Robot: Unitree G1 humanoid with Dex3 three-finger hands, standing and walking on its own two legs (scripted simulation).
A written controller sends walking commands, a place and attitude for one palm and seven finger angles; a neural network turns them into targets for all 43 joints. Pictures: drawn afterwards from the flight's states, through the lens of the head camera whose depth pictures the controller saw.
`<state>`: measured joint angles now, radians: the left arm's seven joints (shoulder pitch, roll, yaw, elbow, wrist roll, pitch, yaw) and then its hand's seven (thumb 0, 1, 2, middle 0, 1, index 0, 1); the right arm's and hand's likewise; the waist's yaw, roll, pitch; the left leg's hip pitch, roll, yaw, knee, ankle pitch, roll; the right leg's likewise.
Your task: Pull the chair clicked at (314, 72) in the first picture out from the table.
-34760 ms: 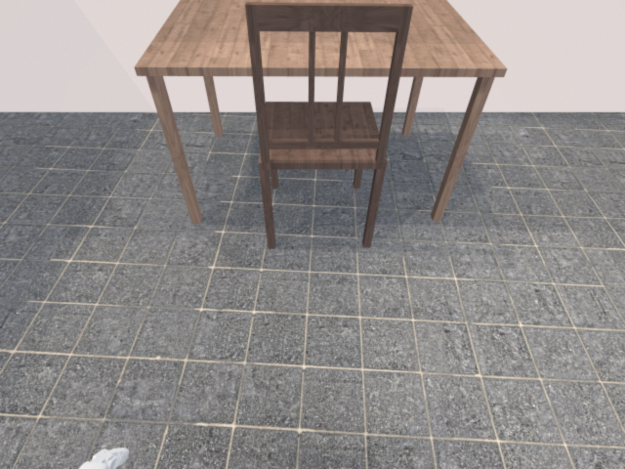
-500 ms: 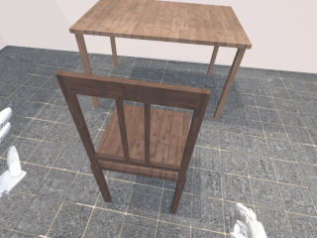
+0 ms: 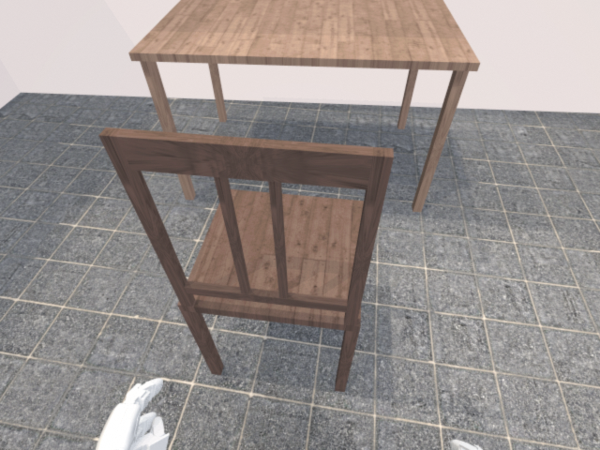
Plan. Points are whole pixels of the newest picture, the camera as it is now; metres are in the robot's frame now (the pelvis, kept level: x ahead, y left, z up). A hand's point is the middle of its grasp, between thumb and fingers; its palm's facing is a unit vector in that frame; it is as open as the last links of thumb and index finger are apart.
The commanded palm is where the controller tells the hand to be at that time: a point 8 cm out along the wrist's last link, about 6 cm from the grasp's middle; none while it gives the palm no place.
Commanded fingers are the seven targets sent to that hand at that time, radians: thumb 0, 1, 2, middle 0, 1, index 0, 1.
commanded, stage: let the arm hang, fingers relaxed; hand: left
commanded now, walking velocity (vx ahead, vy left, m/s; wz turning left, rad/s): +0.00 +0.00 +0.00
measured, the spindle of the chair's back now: (235, 242) +0.49 +0.14 -0.06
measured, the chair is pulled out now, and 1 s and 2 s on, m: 0.68 0.68 0.68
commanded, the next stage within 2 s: look to check the result in 0.90 s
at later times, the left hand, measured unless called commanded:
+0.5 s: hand out of the picture -0.05 +0.18 -0.16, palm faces +0.03 -0.97 -0.24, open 7.4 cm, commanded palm none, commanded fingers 0.00 0.90 0.90 -0.20 -0.30 -0.20 -0.30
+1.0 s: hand out of the picture +0.01 +0.14 -0.17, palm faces +0.04 -0.98 -0.18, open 7.4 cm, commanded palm none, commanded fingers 0.00 0.90 0.90 -0.20 -0.30 -0.20 -0.30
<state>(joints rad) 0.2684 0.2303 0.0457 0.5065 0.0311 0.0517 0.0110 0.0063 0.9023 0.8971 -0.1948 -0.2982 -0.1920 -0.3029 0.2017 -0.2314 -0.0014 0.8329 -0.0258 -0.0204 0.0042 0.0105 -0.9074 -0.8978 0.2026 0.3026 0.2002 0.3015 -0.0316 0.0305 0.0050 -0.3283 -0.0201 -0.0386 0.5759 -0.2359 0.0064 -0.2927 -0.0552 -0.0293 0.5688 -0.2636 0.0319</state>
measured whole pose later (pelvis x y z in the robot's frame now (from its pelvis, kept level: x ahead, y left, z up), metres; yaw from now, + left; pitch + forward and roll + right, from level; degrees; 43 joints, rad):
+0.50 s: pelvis +0.00 -0.01 +0.00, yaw +0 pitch -1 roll +0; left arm 0.41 0.19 -0.01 1.05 0.01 0.03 0.02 0.00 0.91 0.90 -0.20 -0.30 -0.19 -0.30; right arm 0.39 -0.14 0.00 1.04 -0.02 0.01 -0.02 0.01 -0.91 -0.90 0.20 0.30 0.20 0.30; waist 0.01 0.04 0.03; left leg -0.30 0.00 -0.06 0.52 -0.22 -0.01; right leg -0.26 -0.03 -0.05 0.52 -0.25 0.01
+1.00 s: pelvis +0.01 -0.02 +0.01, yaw +1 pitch -1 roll +0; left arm 0.32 0.14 -0.01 1.05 0.01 0.00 0.03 0.01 0.91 0.90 -0.20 -0.30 -0.20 -0.30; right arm 0.34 -0.11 0.00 1.07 -0.02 -0.01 -0.03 0.01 -0.91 -0.90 0.20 0.30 0.20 0.30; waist 0.00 0.02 0.04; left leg -0.26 0.01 -0.06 0.50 -0.22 -0.02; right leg -0.22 -0.03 -0.06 0.49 -0.25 0.00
